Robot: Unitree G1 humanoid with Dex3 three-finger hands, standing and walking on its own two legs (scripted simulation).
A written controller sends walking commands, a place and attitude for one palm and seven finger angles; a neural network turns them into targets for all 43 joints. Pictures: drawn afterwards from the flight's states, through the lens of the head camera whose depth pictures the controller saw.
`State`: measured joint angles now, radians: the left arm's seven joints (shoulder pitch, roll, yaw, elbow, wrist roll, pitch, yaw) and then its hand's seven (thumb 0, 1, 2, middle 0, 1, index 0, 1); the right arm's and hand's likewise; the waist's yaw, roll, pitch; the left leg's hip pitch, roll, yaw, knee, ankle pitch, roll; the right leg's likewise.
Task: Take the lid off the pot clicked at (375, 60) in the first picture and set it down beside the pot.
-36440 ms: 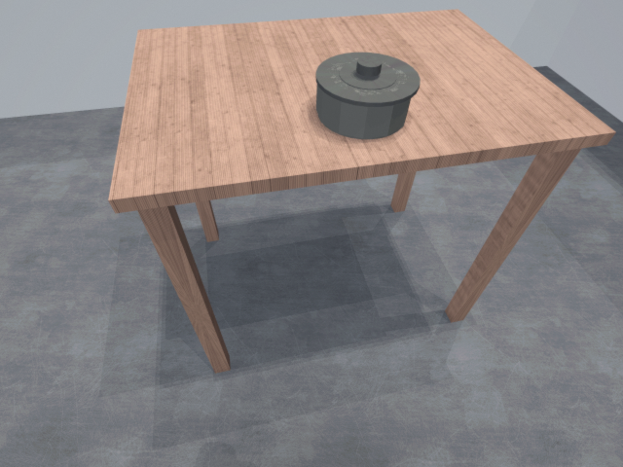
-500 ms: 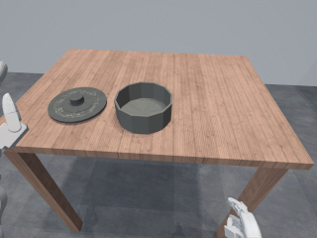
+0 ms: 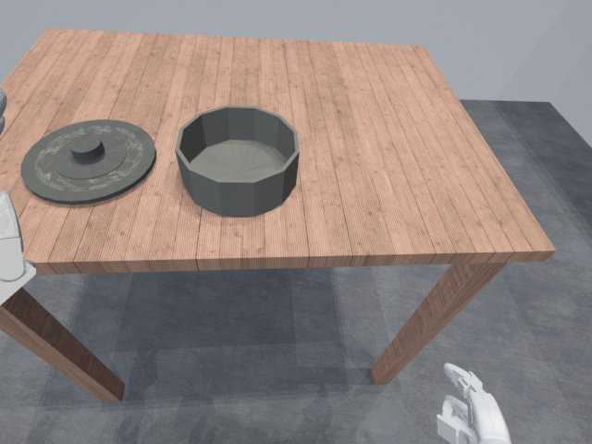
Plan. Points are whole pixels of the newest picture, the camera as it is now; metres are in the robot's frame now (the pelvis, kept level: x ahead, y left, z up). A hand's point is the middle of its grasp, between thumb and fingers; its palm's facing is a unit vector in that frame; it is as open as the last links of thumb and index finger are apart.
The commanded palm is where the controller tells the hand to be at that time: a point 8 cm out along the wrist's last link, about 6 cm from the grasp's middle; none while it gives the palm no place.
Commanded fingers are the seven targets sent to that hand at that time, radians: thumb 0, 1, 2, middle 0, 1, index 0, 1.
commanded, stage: step back with the hand held close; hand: left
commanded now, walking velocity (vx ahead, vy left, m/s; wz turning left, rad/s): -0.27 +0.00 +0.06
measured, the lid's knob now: (87, 147) +0.50 +0.36 +0.09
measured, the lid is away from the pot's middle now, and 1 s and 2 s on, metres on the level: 0.24 0.24 0.24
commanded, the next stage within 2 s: stop stepping back and stand still in 0.76 s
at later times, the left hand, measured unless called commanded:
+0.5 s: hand out of the picture +0.09 +0.23 +0.26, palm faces +0.45 -0.81 -0.39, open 7.4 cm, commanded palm +0.04 +0.30 +0.27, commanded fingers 0.00 0.90 0.90 -0.20 -0.30 -0.20 -0.30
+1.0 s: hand out of the picture +0.01 +0.31 +0.27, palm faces +0.37 -0.92 -0.14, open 7.4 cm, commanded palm -0.06 +0.35 +0.27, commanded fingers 0.00 0.90 0.90 -0.20 -0.30 -0.20 -0.30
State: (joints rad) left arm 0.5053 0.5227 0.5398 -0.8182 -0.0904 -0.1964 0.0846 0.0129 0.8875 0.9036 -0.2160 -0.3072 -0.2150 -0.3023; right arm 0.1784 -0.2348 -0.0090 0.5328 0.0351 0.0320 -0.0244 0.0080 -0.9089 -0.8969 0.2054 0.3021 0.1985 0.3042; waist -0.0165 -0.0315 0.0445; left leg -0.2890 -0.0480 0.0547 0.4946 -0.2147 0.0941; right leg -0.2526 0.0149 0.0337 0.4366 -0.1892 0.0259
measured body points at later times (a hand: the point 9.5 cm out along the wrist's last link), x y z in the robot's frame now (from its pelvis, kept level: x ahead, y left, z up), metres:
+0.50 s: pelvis -0.08 +0.02 -0.02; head -0.08 +0.06 +0.43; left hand +0.06 +0.28 +0.28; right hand +0.07 -0.24 -0.08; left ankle +0.03 +0.05 -0.74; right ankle -0.05 -0.14 -0.73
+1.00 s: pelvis -0.21 +0.09 -0.03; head -0.23 +0.15 +0.41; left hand -0.01 +0.36 +0.28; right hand -0.07 -0.16 -0.08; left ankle -0.07 +0.09 -0.74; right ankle -0.26 -0.11 -0.70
